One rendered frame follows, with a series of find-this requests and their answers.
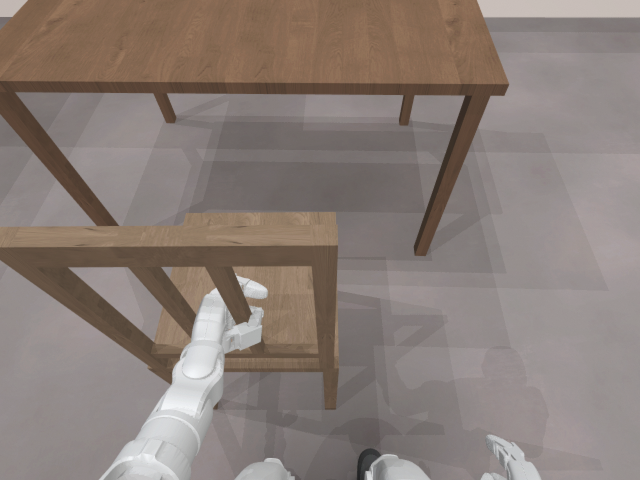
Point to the robot right shin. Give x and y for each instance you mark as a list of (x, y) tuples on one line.
[(386, 456)]

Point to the right robot foot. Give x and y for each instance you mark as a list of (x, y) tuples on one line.
[(366, 458)]

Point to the robot right hand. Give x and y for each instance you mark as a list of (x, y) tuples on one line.
[(511, 457)]

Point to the robot left forearm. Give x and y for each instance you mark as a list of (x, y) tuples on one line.
[(172, 435)]

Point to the robot left hand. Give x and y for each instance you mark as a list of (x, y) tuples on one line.
[(213, 319)]

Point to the table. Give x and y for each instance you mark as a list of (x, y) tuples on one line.
[(329, 47)]

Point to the chair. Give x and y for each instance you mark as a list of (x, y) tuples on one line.
[(292, 254)]

